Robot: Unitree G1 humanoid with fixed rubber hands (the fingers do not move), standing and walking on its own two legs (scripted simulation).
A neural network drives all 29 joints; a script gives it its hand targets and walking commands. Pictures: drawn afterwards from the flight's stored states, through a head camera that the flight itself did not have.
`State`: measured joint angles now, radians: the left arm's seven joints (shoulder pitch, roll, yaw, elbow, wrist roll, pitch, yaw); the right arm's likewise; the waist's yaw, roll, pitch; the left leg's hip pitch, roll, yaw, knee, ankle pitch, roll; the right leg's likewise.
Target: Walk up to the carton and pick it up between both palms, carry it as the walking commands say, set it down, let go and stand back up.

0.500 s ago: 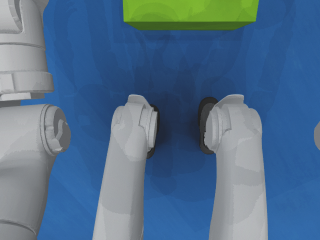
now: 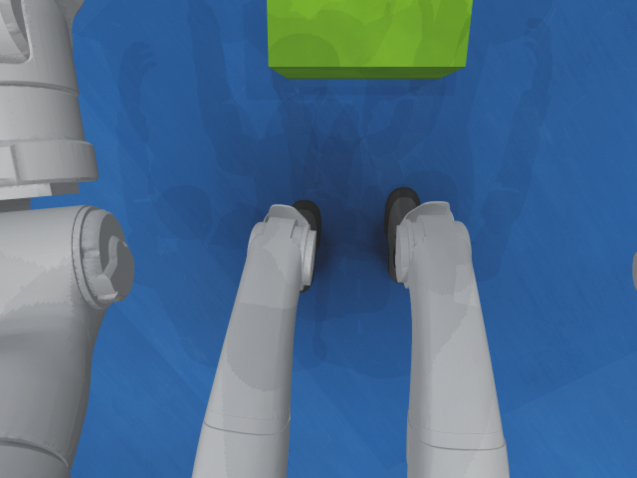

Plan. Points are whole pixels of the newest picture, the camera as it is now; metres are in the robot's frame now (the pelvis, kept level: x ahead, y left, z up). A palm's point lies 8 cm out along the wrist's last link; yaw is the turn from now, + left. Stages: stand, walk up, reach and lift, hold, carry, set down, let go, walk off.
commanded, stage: set down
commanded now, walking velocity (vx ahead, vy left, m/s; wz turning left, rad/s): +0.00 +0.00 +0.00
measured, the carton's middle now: (365, 18) +0.57 -0.02 -0.49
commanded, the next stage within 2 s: let go in 0.20 s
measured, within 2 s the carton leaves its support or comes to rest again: neither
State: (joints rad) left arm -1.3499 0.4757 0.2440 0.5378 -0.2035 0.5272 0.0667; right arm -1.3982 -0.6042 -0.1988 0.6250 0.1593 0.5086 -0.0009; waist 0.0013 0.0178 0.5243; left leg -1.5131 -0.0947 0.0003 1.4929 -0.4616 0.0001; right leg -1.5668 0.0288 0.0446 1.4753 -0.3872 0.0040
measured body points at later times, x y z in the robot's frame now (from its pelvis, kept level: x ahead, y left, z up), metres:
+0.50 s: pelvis +0.02 +0.00 +0.08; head +0.36 -0.03 +0.36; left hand +0.49 +0.24 -0.04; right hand +0.50 -0.28 -0.05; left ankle +0.11 +0.11 -0.55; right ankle +0.14 -0.11 -0.55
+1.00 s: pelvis +0.08 -0.01 +0.15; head +0.17 -0.03 +0.59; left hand +0.33 +0.24 +0.09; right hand +0.33 -0.27 +0.08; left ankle +0.11 +0.11 -0.55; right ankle +0.13 -0.11 -0.55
